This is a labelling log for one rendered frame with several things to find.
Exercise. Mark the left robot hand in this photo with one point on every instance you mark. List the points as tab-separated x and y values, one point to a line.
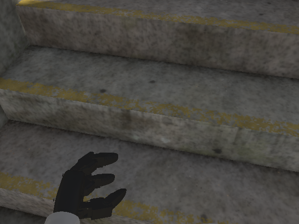
79	182

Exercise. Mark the robot left forearm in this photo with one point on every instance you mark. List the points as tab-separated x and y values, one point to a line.
62	218

